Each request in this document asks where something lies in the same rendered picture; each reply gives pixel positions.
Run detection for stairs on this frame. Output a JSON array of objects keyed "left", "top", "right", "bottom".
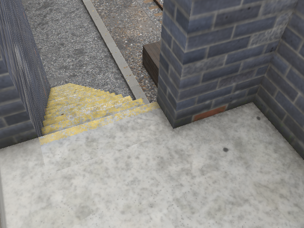
[{"left": 41, "top": 83, "right": 145, "bottom": 136}]

